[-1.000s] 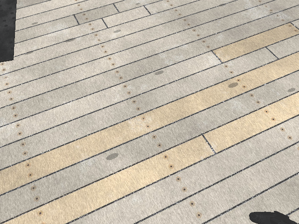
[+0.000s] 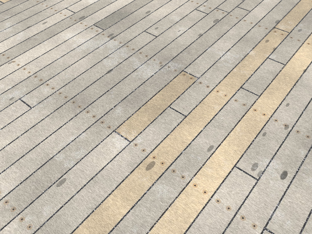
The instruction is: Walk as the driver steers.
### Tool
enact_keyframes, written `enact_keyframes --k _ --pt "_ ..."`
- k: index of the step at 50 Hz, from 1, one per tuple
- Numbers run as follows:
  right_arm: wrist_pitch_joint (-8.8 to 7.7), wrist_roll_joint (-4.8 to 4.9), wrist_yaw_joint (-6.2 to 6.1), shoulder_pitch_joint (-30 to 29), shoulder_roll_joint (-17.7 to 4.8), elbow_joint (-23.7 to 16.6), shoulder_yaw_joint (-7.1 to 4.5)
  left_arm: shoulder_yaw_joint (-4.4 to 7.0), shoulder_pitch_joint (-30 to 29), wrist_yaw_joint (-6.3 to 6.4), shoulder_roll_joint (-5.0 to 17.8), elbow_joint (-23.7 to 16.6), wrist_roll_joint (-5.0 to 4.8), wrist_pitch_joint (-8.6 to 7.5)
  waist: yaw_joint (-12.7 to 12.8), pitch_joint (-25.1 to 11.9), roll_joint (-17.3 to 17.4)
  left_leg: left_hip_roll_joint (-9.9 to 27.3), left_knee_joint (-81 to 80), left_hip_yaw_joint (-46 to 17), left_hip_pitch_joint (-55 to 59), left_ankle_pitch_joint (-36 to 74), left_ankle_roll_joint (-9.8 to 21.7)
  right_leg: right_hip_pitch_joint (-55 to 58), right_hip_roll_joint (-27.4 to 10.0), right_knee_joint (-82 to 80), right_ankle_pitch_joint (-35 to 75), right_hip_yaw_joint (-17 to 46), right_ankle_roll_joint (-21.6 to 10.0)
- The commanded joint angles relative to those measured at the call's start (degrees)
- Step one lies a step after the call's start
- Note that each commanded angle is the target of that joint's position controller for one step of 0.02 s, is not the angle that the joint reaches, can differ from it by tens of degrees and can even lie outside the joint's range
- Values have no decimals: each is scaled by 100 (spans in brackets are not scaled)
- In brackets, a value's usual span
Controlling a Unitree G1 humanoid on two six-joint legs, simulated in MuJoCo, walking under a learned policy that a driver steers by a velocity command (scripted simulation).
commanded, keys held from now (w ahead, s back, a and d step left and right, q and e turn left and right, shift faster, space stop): w+q+shift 0.56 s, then q+shift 0.32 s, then e+shift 0.12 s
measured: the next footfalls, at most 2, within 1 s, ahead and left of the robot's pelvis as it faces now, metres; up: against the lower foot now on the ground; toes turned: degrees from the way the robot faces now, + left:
left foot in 0.24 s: +0.40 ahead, +0.08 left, +0.00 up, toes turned +17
right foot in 0.66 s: +0.86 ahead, +0.11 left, +0.00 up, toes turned +38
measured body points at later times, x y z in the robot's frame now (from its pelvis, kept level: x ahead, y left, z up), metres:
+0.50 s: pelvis +0.44 +0.08 +0.00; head +0.47 +0.10 +0.44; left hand +0.57 +0.38 -0.07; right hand +0.54 -0.19 -0.13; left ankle +0.36 +0.07 -0.74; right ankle +0.67 -0.04 -0.66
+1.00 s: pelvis +0.75 +0.20 +0.00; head +0.78 +0.24 +0.45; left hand +0.53 +0.39 -0.12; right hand +1.10 +0.24 -0.07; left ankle +0.76 +0.37 -0.70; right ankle +0.83 +0.09 -0.74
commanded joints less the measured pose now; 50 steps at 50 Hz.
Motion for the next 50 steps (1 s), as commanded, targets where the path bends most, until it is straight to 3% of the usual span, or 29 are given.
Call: enact_keyframes --k 1,5,6,7,8,10,11,12,13,14,16,17,19,22,23,24,27,29,31,32,33,34,35,37,38,40,44,47,50 --pt "63 -56 128 -600 187 -693 96 56 -173 -14 281 -159 -61 -240 -131 818 -1040 326 -133 -142 -1177 706 -43 -141 -1399 -1678 1045 544 -435" --pt "28 -41 259 -1454 48 -1055 191 99 -239 57 450 21 -24 -305 -230 1120 -590 107 -1932 558 -465 1525 237 -199 -1081 -1942 2762 -665 -304" --pt "7 -42 283 -1624 52 -1090 214 112 -94 83 556 85 -39 -298 -173 1085 -449 -126 -2328 893 -68 1614 360 -60 -1037 -1820 3946 -832 -255" --pt "27 55 282 -1452 -40 -951 188 124 -4 134 689 64 -40 -303 -191 578 -505 -554 -2342 1172 640 1655 438 251 -953 -1458 5917 -904 -204" --pt "12 38 253 -1285 -62 -1006 195 196 86 149 1043 58 -40 -264 -395 593 -769 -661 -2454 1236 745 1289 543 540 -1169 -765 7346 -925 -135" --pt "14 14 122 210 -481 -639 39 339 -245 203 1429 -39 42 -30 -1271 -226 -1032 -954 -2545 1093 2182 588 799 751 -1454 1266 8410 -744 -186" --pt "3 26 15 1436 -839 -220 -144 369 -488 180 1462 -174 73 89 -1751 -859 -846 -1111 -2912 797 3583 277 921 319 -1398 2891 7530 -564 -283" --pt "23 43 -136 1565 -1143 -67 -298 293 -406 72 1083 -91 97 106 -1570 -709 -48 -954 -3270 198 4463 -28 1054 -862 -659 5073 3344 -558 -182" --pt "124 -87 -198 757 -1762 -267 -410 50 48 -24 218 -585 108 10 -445 -640 1584 270 -3602 -2496 5506 321 1793 -3474 302 7419 -1137 -116 170" --pt "155 -23 -188 753 -1908 -537 -490 33 -349 1 590 -1022 69 -153 -716 -1580 874 779 -4986 -4381 6010 -973 2336 -4288 282 7658 -790 1140 68" --pt "75 6 -268 511 -1303 -438 -376 8 -796 13 798 -1024 74 -300 -318 -158 -523 749 -5829 -4164 4357 -1333 1778 -4293 -297 6460 -93 1319 2" --pt "-12 32 -289 349 -1145 -420 -317 -30 -848 32 703 -1013 162 -236 -87 142 -743 505 -5805 -3663 3518 -826 1632 -3910 -460 6052 -120 1319 59" --pt "-184 59 -311 133 -900 -460 -203 -88 -672 23 566 -989 281 39 283 310 -757 71 -5834 -2903 2326 -112 1612 -3237 -661 5367 -326 1311 260" --pt "-351 84 -282 213 -870 -479 -180 -167 -1538 -46 441 -1382 229 177 138 726 -669 -353 -6182 -2349 1384 494 1539 -2975 -751 3812 297 971 463" --pt "-350 93 -270 197 -835 -478 -189 -191 -1849 -73 363 -1434 200 194 22 708 -748 -630 -6234 -2064 1361 536 1336 -2844 -656 3367 934 869 466" --pt "-355 108 -265 300 -914 -468 -216 -253 -2049 -113 242 -1573 135 175 -78 712 -362 -642 -6152 -2084 1333 1002 1260 -2634 -594 2700 1494 843 424" --pt "-354 155 -224 666 -985 -343 -280 -264 -2493 -123 300 -1685 12 119 -477 440 -169 -582 -5916 -2154 2150 2359 969 -2264 -208 1575 2357 737 287" --pt "-328 143 -273 650 -1065 -319 -320 -229 -2427 -93 436 -1706 16 78 -457 343 -114 -528 -5500 -2219 2674 3247 758 -1899 -16 957 2333 817 167" --pt "-302 117 -321 591 -1287 -306 -382 -83 -1599 49 802 -1496 45 13 -90 -235 -57 -686 -4125 -2267 3070 4902 306 -729 393 612 1905 868 72" --pt "-324 147 -310 286 -1386 -382 -406 8 -677 127 994 -1285 16 -56 479 -642 -3 -846 -2936 -2252 2843 4750 92 300 206 307 2313 997 19" --pt "-370 200 -300 66 -945 -534 -302 130 451 205 1321 -1042 106 -121 937 -1278 -104 -1050 -1483 -2029 2093 3276 -56 1730 -605 579 2258 1487 -114" --pt "-342 448 -399 768 -5 -813 -83 202 676 183 1653 -1105 302 -135 444 -2431 -2081 -1853 713 -1072 480 -2294 -260 3564 -3111 875 4970 3911 -741" --pt "-202 301 -493 989 -666 -803 -121 320 409 115 1636 -1128 163 -8 398 -3191 -1787 -1343 1594 -821 18 -2044 -277 3499 -3183 912 4946 4583 -1206" --pt "-58 63 -404 39 -837 -782 -197 22 -266 141 496 -1140 100 80 392 -1498 -831 -786 898 -510 -265 -1127 -350 1833 -2232 543 4419 2701 -845" --pt "14 -20 -300 -212 -738 -877 -192 -17 -255 155 401 -1012 103 92 319 -1075 -899 -574 639 -529 -374 -1018 -389 1422 -1978 386 4218 2223 -733" --pt "243 -51 -134 -132 -414 -971 -117 29 -231 136 543 -858 9 57 115 -427 -1198 -429 466 -401 -135 -1097 -512 339 -1996 31 4488 1724 -866" --pt "374 -112 -10 -647 -253 -1434 -27 135 -799 91 762 -797 -97 0 -238 -126 -1137 -168 -1045 -203 203 -168 -482 -505 -1962 -497 4160 668 -732" --pt "299 -63 71 -689 -109 -1376 82 166 -787 23 800 -657 -75 -31 -278 -207 -1145 -524 -2593 101 1621 845 -307 -1205 -1375 -342 4053 -41 -519" --pt "203 -101 32 -872 -161 -1313 108 203 -494 -56 941 -523 -184 46 -148 -111 -1035 -657 -3436 21 1986 821 -182 -934 -1470 -142 3851 167 -505"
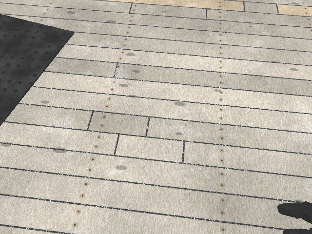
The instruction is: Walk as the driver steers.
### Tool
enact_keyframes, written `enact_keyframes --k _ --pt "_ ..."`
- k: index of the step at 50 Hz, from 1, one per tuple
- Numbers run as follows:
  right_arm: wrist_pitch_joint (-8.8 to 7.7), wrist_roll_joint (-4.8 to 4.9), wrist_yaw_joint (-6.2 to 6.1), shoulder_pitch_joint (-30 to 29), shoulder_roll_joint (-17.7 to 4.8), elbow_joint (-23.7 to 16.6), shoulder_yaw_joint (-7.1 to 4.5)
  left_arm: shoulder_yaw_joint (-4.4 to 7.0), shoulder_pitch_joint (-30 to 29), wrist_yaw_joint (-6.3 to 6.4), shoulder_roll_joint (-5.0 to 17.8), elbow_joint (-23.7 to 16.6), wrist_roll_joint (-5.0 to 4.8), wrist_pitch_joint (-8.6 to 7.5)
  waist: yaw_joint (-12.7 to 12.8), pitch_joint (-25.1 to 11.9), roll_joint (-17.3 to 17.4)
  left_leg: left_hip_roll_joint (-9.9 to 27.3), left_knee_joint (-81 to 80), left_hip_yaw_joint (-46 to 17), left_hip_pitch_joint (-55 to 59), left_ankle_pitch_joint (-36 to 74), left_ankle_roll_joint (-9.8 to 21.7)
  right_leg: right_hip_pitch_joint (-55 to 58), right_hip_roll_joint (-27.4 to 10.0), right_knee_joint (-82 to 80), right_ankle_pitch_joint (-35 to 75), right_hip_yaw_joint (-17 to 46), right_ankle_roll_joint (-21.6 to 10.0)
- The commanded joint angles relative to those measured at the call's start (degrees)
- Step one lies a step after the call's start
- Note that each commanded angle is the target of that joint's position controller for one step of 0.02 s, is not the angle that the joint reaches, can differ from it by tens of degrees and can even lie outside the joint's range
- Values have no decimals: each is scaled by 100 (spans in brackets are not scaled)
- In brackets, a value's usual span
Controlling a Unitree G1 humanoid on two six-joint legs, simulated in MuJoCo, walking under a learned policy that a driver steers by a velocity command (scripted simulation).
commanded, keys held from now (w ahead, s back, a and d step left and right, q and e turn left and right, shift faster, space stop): e+shift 0.78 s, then q+shift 0.22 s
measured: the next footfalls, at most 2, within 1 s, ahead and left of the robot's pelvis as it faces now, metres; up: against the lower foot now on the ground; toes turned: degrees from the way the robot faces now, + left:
left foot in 0.06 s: +0.18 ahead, +0.09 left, +0.00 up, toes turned -1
right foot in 0.44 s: +0.06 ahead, -0.11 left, +0.00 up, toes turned -20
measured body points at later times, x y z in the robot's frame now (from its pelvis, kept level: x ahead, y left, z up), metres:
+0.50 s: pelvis +0.04 -0.02 -0.01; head +0.05 -0.06 +0.43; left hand +0.23 +0.22 -0.10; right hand +0.10 -0.33 -0.13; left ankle +0.13 +0.10 -0.70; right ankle +0.02 -0.09 -0.74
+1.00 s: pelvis +0.08 -0.01 +0.00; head +0.11 -0.01 +0.45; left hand +0.35 +0.12 -0.12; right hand +0.02 -0.30 -0.10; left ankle +0.15 +0.05 -0.74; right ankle +0.01 -0.10 -0.73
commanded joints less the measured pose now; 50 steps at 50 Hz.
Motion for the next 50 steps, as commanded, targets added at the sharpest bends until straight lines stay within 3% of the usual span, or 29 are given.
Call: enact_keyframes --k 1,2,3,4,5,6,7,9,11,14,17,19,20,21,22,23,24,25,27,28,30,34,39,44,45,46,47,48,50 --pt "-121 -61 -46 972 -83 83 6 110 -547 -72 686 -424 -89 -37 -713 -755 -736 -191 -982 -51 2074 450 159 -602 -965 -187 3592 691 -622" --pt "-221 -136 -100 1299 -87 277 15 73 -379 -83 587 -334 -89 15 -827 -909 -439 -190 -1496 -43 2709 911 224 -626 -714 348 3279 644 -517" --pt "-344 -244 -169 1498 -340 324 12 11 75 -99 397 -271 -47 55 -826 -1232 229 584 -1601 -434 3475 3302 302 -873 -306 1052 1952 528 -298" --pt "-397 -272 -264 1528 -526 120 68 -133 852 -95 -127 -323 -128 167 -602 -2157 1296 2583 -1261 -2071 4378 6288 1027 -1334 221 2339 -1970 761 -89" --pt "-340 43 -371 1608 -564 195 36 -21 905 -5 173 -109 -135 400 -706 -2442 948 2483 -945 -1895 4030 6942 1367 -1139 464 3092 -2496 1574 -142" --pt "-214 204 -484 1325 -800 191 -78 31 750 2 383 -254 -174 482 -708 -2395 1289 2432 -1360 -1657 3919 5255 1628 -1642 509 3751 -2310 1422 -142" --pt "-135 218 -537 1061 -658 168 -49 101 240 9 591 -319 -73 517 -700 -1826 913 2135 -1791 -1497 3317 3739 1453 -1875 393 3955 -1896 1409 -138" --pt "-85 153 -624 470 -339 144 51 171 169 10 534 -265 2 605 -332 -1054 777 1712 -2193 -793 2319 2711 1128 -1653 330 3901 -1383 1330 -2" --pt "-136 74 -655 553 -162 174 80 185 191 2 305 -278 -14 683 -286 -1068 513 1683 -2209 -398 2235 2521 1049 -1520 354 3859 -1177 1229 26" --pt "-186 15 -634 497 -106 211 37 140 -55 -81 13 -454 -15 780 -305 -1071 644 1696 -2290 -95 2046 1362 995 -1318 246 3072 -927 1135 -40" --pt "-179 -32 -582 527 -215 239 -52 168 -318 -203 79 -683 -26 838 -379 -1089 919 1830 -2226 74 1883 539 867 -948 228 2265 -708 989 -179" --pt "-152 -11 -565 532 -356 250 -129 196 -285 -262 127 -751 -34 829 -308 -1121 810 1926 -1991 214 1736 164 674 -552 297 1649 -547 820 -316" --pt "-124 25 -560 509 -406 256 -165 216 -91 -277 139 -700 -31 803 -177 -1136 594 1854 -1659 430 1479 -255 426 -112 401 1095 -259 760 -426" --pt "-68 25 -539 690 -349 331 -190 272 106 -269 302 -617 29 754 -104 -903 -32 1578 -898 731 965 -1123 35 206 360 365 -22 1249 -562" --pt "32 27 -491 1017 -29 319 -136 376 52 -184 881 -728 88 691 -223 -449 -1795 767 737 1288 -116 -2559 -485 124 -943 -845 385 3381 -888" --pt "112 -3 -542 369 -54 -149 -89 553 90 -111 1593 -915 130 694 -22 -173 -1952 -35 1520 332 -854 -3174 -615 -502 -1773 -1249 1398 5000 -1671" --pt "122 17 -563 148 -99 -176 -79 565 97 -40 1437 -845 140 725 -44 -134 -1341 127 2024 -197 -773 -2727 -551 -614 -1519 -1258 853 4604 -1791" --pt "79 84 -547 286 -191 -90 -109 481 -285 5 1177 -907 79 746 -287 -47 -1102 213 2005 -322 -681 -2024 -499 -739 -1102 -1152 482 4014 -1606" --pt "-29 -11 -498 637 -323 166 -167 421 -947 12 905 -1109 9 748 -513 -349 -1001 144 2079 -244 -419 -1203 -480 -507 -454 -808 1263 3351 -1308" --pt "-29 -59 -454 791 -339 259 -176 393 -928 -7 796 -1123 -40 738 -501 -637 -775 100 2194 -280 -325 -1095 -495 -291 -354 -720 1618 3239 -1258" --pt "-20 4 -423 763 -244 213 -138 427 -636 -38 843 -1062 -66 686 -429 -817 -617 53 1999 -323 -325 -1149 -536 58 -349 -488 2322 3363 -1321" --pt "-9 45 -446 491 -240 112 -79 498 -321 -7 955 -1042 -36 691 -173 -843 -769 -87 1166 -464 -477 -1191 -545 523 -282 -384 2012 3885 -1356" --pt "-82 94 -463 369 -342 57 -43 559 -410 -47 1103 -1101 22 696 -144 -871 -833 -347 349 -629 148 -1351 -396 257 -177 -273 2044 4556 -1374" --pt "-121 172 -508 1024 -296 311 -5 334 -807 -16 682 -1043 41 674 -393 -1117 -913 -217 -808 -244 1848 -1060 -147 -299 -105 6 3090 4147 -1064" --pt "-140 139 -509 1149 -147 368 42 241 -911 23 526 -1013 -15 674 -534 -1085 -772 -123 -1661 -265 2475 -424 -50 -619 8 32 2446 4054 -881" --pt "-165 67 -522 931 -48 339 119 93 -733 60 186 -925 10 649 -425 -1050 -329 289 -2411 -880 2919 -142 50 -876 238 53 1244 3824 -593" --pt "-193 -14 -533 674 -249 240 167 4 -228 66 -74 -807 108 628 -108 -1086 806 1407 -2927 -2344 3066 101 241 -1032 767 851 -565 3022 -353" --pt "-161 -20 -466 599 -486 278 138 126 -275 97 418 -780 83 699 -76 -777 892 1697 -2896 -2976 2080 348 840 -761 1057 508 -1077 2381 -289" --pt "-124 107 -338 622 -726 386 -20 176 -764 123 617 -753 118 652 -250 -360 902 1072 -2647 -2694 2016 128 735 -767 1002 575 -498 2049 -246"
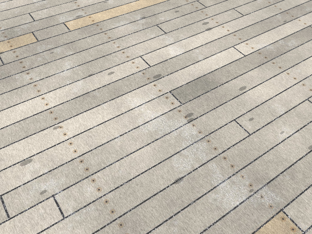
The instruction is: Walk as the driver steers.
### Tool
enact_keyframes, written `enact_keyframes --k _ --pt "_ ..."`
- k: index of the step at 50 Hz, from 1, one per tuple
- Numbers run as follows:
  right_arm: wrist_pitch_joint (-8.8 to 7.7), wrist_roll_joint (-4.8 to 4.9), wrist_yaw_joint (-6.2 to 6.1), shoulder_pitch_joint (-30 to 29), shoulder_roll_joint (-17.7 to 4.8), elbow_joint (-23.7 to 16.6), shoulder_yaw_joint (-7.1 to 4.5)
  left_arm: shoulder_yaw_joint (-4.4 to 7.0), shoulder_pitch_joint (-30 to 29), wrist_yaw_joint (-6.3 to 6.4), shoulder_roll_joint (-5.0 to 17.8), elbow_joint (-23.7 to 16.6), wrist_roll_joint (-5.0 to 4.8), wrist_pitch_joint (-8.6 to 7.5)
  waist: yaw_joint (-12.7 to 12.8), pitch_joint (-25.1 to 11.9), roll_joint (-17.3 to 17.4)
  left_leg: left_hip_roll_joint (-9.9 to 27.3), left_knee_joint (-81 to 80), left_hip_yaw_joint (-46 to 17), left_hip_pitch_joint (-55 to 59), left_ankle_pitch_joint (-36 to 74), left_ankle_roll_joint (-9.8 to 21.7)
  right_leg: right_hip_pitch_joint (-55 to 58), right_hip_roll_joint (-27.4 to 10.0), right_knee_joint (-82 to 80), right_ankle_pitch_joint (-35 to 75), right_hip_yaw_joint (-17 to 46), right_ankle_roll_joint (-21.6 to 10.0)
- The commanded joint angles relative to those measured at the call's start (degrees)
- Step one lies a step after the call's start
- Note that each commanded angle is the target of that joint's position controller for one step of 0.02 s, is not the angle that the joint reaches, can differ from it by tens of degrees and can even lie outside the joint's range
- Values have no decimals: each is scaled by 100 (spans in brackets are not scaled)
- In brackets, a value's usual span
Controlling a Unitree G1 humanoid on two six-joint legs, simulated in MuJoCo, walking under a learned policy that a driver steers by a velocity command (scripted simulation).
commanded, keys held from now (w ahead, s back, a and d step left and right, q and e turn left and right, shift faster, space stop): q+shift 0.28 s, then w+q+shift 0.38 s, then w+e+shift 0.34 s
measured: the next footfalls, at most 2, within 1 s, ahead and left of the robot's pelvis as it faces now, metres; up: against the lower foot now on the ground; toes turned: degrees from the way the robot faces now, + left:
right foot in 0.32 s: +0.06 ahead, -0.11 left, +0.00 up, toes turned +25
left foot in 0.88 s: +0.23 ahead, +0.32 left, +0.00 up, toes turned +38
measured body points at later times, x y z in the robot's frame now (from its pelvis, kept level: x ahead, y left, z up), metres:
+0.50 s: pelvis +0.03 -0.03 +0.01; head +0.05 -0.04 +0.46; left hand +0.00 +0.28 -0.08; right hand +0.27 -0.25 -0.10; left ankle -0.01 +0.11 -0.65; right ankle +0.03 -0.12 -0.74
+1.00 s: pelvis +0.23 +0.21 -0.01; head +0.26 +0.23 +0.44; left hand +0.04 +0.39 -0.15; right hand +0.50 +0.10 -0.12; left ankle +0.20 +0.29 -0.74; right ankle +0.17 -0.01 -0.62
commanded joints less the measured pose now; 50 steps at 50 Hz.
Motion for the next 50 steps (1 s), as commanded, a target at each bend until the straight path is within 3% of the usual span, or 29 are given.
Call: enact_keyframes --k 1,2,5,8,13,14,15,16,17,18,19,20,22,23,29,33,36,38,39,40,41,42,43,44,45,46,47,48,50 --pt "-33 46 93 -222 -1292 -343 -370 231 102 52 867 -231 -7 -114 118 -45 1287 1252 -1039 -2203 419 647 642 -381 -103 367 -230 -487 136" --pt "-22 81 81 36 -1436 -282 -451 241 46 27 889 -283 -16 -131 28 -119 1322 1256 -972 -2353 748 984 684 -755 -69 798 -472 -542 205" --pt "6 142 105 226 -1362 -220 -575 182 -55 49 687 -322 -46 -147 28 -387 962 1147 -774 -2411 1156 1563 805 -1270 -172 1683 -734 -488 397" --pt "66 114 129 243 -1242 -225 -658 132 -262 96 570 -384 -86 -163 -37 -504 1055 922 -774 -2486 1156 1360 830 -1300 -190 1618 -671 -519 450" --pt "152 66 181 169 -1314 -259 -797 96 -183 151 601 -378 -128 -278 -49 -655 1161 801 -771 -2970 757 938 718 -545 -74 580 -432 -484 263" --pt "163 64 195 35 -1321 -296 -809 98 -26 177 618 -328 -132 -303 33 -656 1192 723 -759 -3008 497 793 606 -164 -34 185 -307 -500 206" --pt "185 83 205 -114 -1329 -330 -828 98 335 187 634 -226 -111 -336 248 -857 1072 496 -805 -2945 -71 -812 449 687 -31 -455 -193 -538 114" --pt "194 107 188 -412 -1247 -430 -812 135 740 228 757 -108 -80 -357 583 -705 843 20 -722 -2593 -1262 -2438 64 1833 -267 -1371 -132 -449 -21" --pt "168 145 145 -227 -771 -495 -707 281 858 282 1414 -111 -43 -380 560 -655 -660 -660 910 -1466 -2405 -2858 -228 2623 -1735 -1964 -1511 1005 -247" --pt "143 64 96 -386 -795 -628 -653 368 298 263 1853 -269 78 -375 410 -280 -1296 -790 2303 -729 -3113 -1797 -297 1663 -2971 -2634 -2640 2748 -577" --pt "115 -32 131 -518 -1253 -562 -736 282 -76 236 1438 -315 110 -379 179 -9 -440 -100 2886 -722 -2846 -1034 -280 1040 -2810 -2471 -2479 2250 -610" --pt "104 -40 250 -364 -1230 -469 -743 178 -246 220 1114 -346 93 -418 40 -24 -337 -106 3311 -616 -2702 -646 -274 861 -2453 -2373 -2140 1713 -504" --pt "107 -119 440 -36 -1080 -317 -691 66 -72 172 842 -316 25 -522 -18 49 -421 45 4088 -402 -2755 -335 -262 912 -1947 -2273 -1377 562 -264" --pt "140 -71 502 -12 -1005 -349 -654 120 -100 149 1036 -323 46 -550 -38 25 -676 70 4287 -149 -2983 -187 -322 921 -1991 -2408 -1638 593 -316" --pt "118 -84 634 -798 -931 -569 -553 191 1009 19 1063 51 47 -831 432 389 -292 484 4271 -58 -3906 433 -412 1627 -2172 -2469 -1007 -212 -282" --pt "69 -79 713 -1269 -825 -690 -491 185 1480 -2 943 295 58 -906 625 631 -317 657 3921 101 -4281 504 -290 2015 -2335 -2545 -530 -778 -274" --pt "-68 -110 708 -1652 -591 -815 -351 109 1848 -27 717 613 135 -997 643 945 -170 522 3036 -109 -4130 444 -43 1909 -2439 -2838 -323 -835 -553" --pt "-168 -140 711 -2063 -604 -917 -284 40 2117 -34 577 856 75 -989 731 1093 -17 296 2290 508 -3845 72 147 2052 -2274 -2896 1190 -1252 -649" --pt "-205 -145 723 -2232 -491 -1089 -205 56 2138 -25 748 961 65 -971 630 1085 -351 486 1749 753 -3425 -53 249 1999 -2491 -2970 1857 -1139 -770" --pt "-216 -163 704 -2195 -465 -1069 -168 49 2088 -23 787 1090 12 -956 522 925 -370 508 1512 1062 -2897 -129 349 2020 -2407 -2921 2807 -1211 -831" --pt "-248 -176 642 -1958 -435 -1023 -141 46 2017 -29 903 1198 6 -938 299 795 -451 268 1185 1274 -2085 -532 507 1929 -2373 -2435 4847 -1454 -814" --pt "-272 -155 538 -1323 -515 -854 -180 76 2007 -30 1098 1306 4 -916 -58 322 -607 -112 1243 1402 -1006 -878 614 1854 -2414 -1538 7095 -1556 -822" --pt "-324 -132 422 -8 -739 -507 -296 111 1836 -17 1290 1357 -42 -902 -779 -377 -664 -236 990 1163 651 -679 697 1339 -2405 -220 7681 -1584 -741" --pt "-390 -178 282 1454 -1142 -58 -473 120 1350 -33 1322 1207 -103 -930 -1622 -1112 -556 326 606 416 2789 -427 734 -96 -2046 1554 6116 -1683 -613" --pt "-449 -321 134 1852 -1932 60 -659 -110 1711 -198 208 805 -211 -979 -1107 -2277 1208 2492 1 -2336 4797 -3079 836 -2230 -1056 3905 108 -1439 -503" --pt "-476 -270 99 1909 -1905 -30 -647 35 1468 -168 618 748 -303 -1023 -1212 -2772 903 3046 -1046 -4011 4195 -3573 714 -2468 -749 4917 -406 -387 -672" --pt "-483 -256 84 1377 -1577 149 -568 137 950 -143 758 629 -311 -971 -874 -1516 522 2692 -1073 -2972 3241 -2841 509 -2849 -1072 4977 318 -378 -711" --pt "-527 -226 109 936 -1138 166 -464 78 985 -170 513 660 -280 -950 -557 -689 428 2490 -1186 -2104 2337 -1877 483 -2808 -1330 4662 720 -573 -662" --pt "-595 -126 100 513 -651 211 -333 56 1403 -241 176 928 -114 -753 -51 -219 730 2011 -1521 -835 1298 -1019 258 -2315 -1536 4357 904 -673 -506"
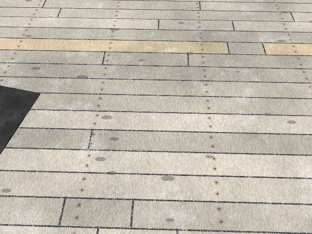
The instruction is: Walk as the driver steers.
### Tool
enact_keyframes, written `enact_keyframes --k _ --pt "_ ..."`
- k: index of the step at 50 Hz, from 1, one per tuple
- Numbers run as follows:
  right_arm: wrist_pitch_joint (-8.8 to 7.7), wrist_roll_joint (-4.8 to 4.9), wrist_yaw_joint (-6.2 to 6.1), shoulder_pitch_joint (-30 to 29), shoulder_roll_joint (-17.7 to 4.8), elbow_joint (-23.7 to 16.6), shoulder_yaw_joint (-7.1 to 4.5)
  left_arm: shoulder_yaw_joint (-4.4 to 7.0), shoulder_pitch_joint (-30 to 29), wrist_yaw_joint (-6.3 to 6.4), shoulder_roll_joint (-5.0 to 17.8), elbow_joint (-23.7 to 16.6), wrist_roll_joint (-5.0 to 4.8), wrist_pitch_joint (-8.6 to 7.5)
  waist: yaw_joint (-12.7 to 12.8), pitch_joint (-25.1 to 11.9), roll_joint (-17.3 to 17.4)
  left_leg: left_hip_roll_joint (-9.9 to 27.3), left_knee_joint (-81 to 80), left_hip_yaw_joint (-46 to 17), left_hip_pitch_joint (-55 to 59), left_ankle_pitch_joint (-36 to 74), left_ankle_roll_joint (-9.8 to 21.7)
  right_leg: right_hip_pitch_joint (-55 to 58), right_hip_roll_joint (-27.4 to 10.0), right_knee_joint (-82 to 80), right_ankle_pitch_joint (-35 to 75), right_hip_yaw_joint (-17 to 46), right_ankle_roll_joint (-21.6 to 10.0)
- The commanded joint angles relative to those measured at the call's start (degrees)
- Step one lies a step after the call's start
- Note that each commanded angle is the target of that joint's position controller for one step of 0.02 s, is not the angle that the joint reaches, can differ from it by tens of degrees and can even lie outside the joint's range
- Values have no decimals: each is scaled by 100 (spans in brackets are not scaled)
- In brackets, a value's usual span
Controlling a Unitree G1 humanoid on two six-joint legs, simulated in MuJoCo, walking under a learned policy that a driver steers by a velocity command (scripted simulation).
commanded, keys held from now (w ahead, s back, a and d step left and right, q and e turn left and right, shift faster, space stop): w+e+shift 0.88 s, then w+shift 0.12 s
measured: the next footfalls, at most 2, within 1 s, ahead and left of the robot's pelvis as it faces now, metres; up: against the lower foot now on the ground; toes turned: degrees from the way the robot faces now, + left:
right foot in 0.34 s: +0.48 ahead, -0.05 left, +0.00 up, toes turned -21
left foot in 0.72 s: +0.93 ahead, -0.03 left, +0.00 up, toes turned -41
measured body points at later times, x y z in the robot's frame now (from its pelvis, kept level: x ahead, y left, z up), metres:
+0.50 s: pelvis +0.45 -0.03 -0.01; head +0.46 -0.02 +0.44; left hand +0.56 +0.23 -0.15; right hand +0.54 -0.31 -0.09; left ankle +0.51 +0.15 -0.62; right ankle +0.44 -0.04 -0.73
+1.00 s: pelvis +0.87 -0.17 +0.01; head +0.89 -0.19 +0.45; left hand +1.22 -0.21 -0.05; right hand +0.61 -0.31 -0.11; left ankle +0.90 -0.01 -0.73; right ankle +0.85 -0.31 -0.64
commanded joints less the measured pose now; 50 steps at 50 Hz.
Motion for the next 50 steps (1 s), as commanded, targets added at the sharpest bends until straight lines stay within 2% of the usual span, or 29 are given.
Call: enact_keyframes --k 1,4,6,8,11,13,14,15,16,17,18,19,20,21,24,27,30,33,34,35,36,37,38,39,40,41,43,46,50 --pt "-131 122 -88 826 -514 138 -202 131 -290 -100 295 -452 117 98 -427 -99 611 1516 -2352 -1575 1450 -257 157 -1902 -399 408 421 164 9" --pt "-282 260 -50 1015 -341 417 -164 138 -946 -200 114 -760 135 291 -304 402 589 1321 -2675 -521 1241 923 -131 -2493 -459 364 820 -30 88" --pt "-348 226 -29 995 -174 508 -116 103 -1464 -238 88 -966 98 307 -257 673 570 902 -2794 306 1010 2030 -302 -2519 -260 -102 1372 -363 68" --pt "-382 200 -73 1207 -193 626 -93 59 -1913 -277 137 -1168 70 296 -282 749 563 761 -2757 727 1232 3588 -334 -2562 -51 -672 1745 -764 -28" --pt "-370 222 -214 1279 -568 657 -109 -30 -2340 -350 207 -1424 114 252 -153 785 313 895 -2516 1119 1563 5984 -454 -1893 288 -2147 1929 -1357 -242" --pt "-303 209 -390 1387 -963 627 -187 1 -2103 -357 458 -1360 129 271 85 323 506 1107 -1713 1098 2040 7931 -479 -1003 714 -2559 1831 -1632 -394" --pt "-234 185 -468 1227 -1169 540 -246 75 -1489 -335 682 -1186 121 305 446 -98 648 1213 -950 1001 2139 8624 -485 -269 922 -2578 1597 -1646 -466" --pt "-183 193 -528 939 -1348 349 -300 240 -221 -300 996 -761 24 360 1041 -1033 615 1186 615 920 1904 9681 -469 1259 1294 -2355 1366 -1491 -587" --pt "-134 187 -463 462 -1560 135 -366 372 868 -203 1237 -495 116 331 1535 -1034 591 1328 2416 678 942 8495 -443 2299 1015 -2962 1001 -826 -947" --pt "-47 189 -304 347 -1166 260 -330 510 843 -50 1432 -399 -23 299 1436 -711 -214 337 4934 649 -34 2648 -355 2769 670 -3610 853 -149 -1280" --pt "-146 39 -212 512 -324 -168 -79 585 281 36 1841 -404 41 336 466 -355 -1347 -402 6738 110 -2091 -1295 -405 3138 95 -3055 2266 1336 -1670" --pt "-271 140 -176 529 -323 -803 13 629 -23 77 2054 -605 124 361 198 -1310 -1215 -309 6797 -1141 -3137 -1234 -403 3694 -692 -4575 -99 3697 -2474" --pt "-401 54 -152 283 -627 -789 24 591 -192 110 1679 -762 176 346 138 -693 -187 -8 6163 -1358 -3341 -842 -275 3015 -923 -5678 -1657 4395 -2195" --pt "-427 29 -128 286 -795 -695 -18 504 -550 108 1341 -771 185 322 -241 -30 462 229 5518 -1292 -3095 -420 -263 1992 -807 -5979 -1836 4093 -1845" --pt "-74 -146 -130 269 -659 -718 70 378 -1024 139 1124 -894 129 34 -840 524 729 691 4051 -1225 -1941 -446 -614 -340 -101 -6132 -916 2828 -1577" --pt "11 10 -43 -645 -519 -1117 166 445 -1038 119 1259 -963 136 -152 -605 653 471 784 1923 -871 -901 826 -810 -1359 492 -6263 204 1941 -1364" --pt "-1 237 -4 -1039 -399 -1240 210 541 -761 11 1359 -943 46 -174 -157 240 50 432 444 -675 -158 2279 -651 -691 649 -6045 1245 1738 -944" --pt "-59 235 -65 -934 -698 -1258 107 609 -538 28 1437 -974 66 -110 -62 -80 -327 201 -325 -861 59 1922 -546 497 409 -5197 2212 2104 -651" --pt "-84 229 -115 -508 -920 -1125 7 633 -575 45 1545 -988 108 -98 -277 -397 -284 5 -411 -862 480 1370 -501 854 420 -4609 2942 2127 -515" --pt "-118 223 -180 353 -1157 -914 -118 663 -728 34 1725 -1002 141 -99 -826 -937 -120 -109 -444 -734 1411 883 -450 898 563 -3514 3445 1943 -358" --pt "-151 159 -282 1634 -1468 -633 -267 621 -1064 24 1597 -1107 156 -150 -1526 -1528 -32 273 -107 -937 2877 338 -355 102 781 -1932 3082 1715 -214" --pt "-186 -92 -370 2656 -1949 -495 -412 368 -1129 58 647 -1388 81 -226 -1702 -2239 1316 1869 -602 -2925 4254 -2267 -169 -1330 1254 197 -170 1231 -176" --pt "-136 -112 -300 1881 -2264 -550 -500 195 -537 32 373 -1767 -133 -200 -809 -2556 3027 2854 -2188 -6180 4281 -3333 281 -2556 1301 1208 -1360 709 -100" --pt "-80 -63 -261 1027 -1520 -768 -407 215 -958 95 830 -1535 46 -50 -802 -1525 1548 2546 -2177 -5463 3406 -3917 335 -2963 719 1456 -622 508 -142" --pt "-46 -8 -238 785 -1104 -762 -311 251 -1304 26 965 -1556 164 9 -813 -964 759 2262 -1982 -4207 2714 -2857 282 -2904 470 1135 -202 329 -93" --pt "-30 -27 -221 867 -942 -605 -273 259 -1618 -66 955 -1586 221 70 -822 -678 295 1991 -1927 -3301 2302 -1605 193 -2762 282 902 -79 284 -42" --pt "-111 48 -208 1279 -702 -163 -196 182 -1881 -254 664 -1830 286 209 -689 -280 614 1710 -2048 -2214 1757 -557 69 -2762 -2 743 1 305 21" --pt "-283 171 -79 1472 -480 131 -143 49 -2243 -330 427 -2103 285 308 -537 -71 456 1480 -2300 -1216 1472 889 4 -2917 -3 518 420 279 11" --pt "-411 121 -49 1352 -744 271 -165 -57 -2850 -372 563 -2373 272 266 -349 439 293 1268 -2977 -130 1097 1872 134 -2564 182 -1347 1260 -46 6"
Over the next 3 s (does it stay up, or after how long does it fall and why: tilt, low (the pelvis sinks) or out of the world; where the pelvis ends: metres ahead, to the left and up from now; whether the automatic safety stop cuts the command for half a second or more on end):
stays up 1.49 -0.65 -0.01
